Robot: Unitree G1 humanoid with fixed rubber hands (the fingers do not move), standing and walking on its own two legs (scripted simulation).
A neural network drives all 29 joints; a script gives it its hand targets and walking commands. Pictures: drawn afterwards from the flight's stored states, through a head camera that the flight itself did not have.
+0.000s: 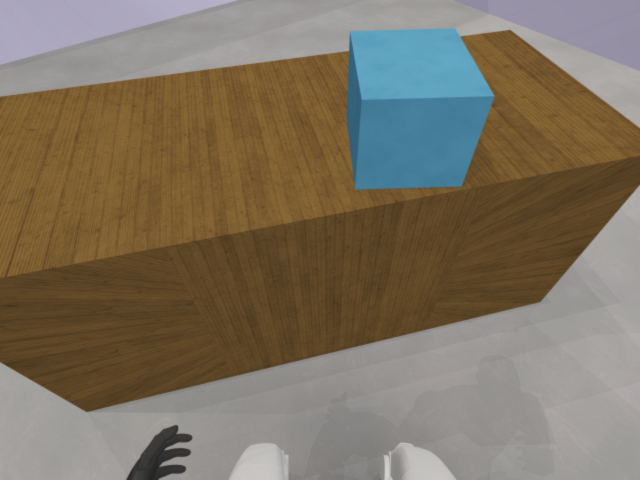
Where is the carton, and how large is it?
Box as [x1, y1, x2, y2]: [346, 28, 494, 189]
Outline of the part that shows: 454,28 350,31 346,117 355,189 461,186 494,96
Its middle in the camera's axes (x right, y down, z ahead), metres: +0.17 -0.27 +0.78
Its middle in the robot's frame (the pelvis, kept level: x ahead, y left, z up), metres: +0.78 -0.12 +0.03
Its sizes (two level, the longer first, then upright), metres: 0.261 0.217 0.199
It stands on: a pedestal, 0.66 m high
